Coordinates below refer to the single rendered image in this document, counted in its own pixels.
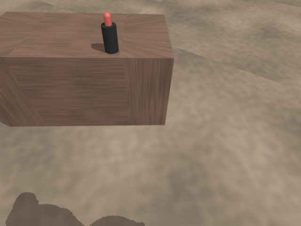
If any bottle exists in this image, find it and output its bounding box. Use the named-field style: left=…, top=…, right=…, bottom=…
left=101, top=12, right=119, bottom=54

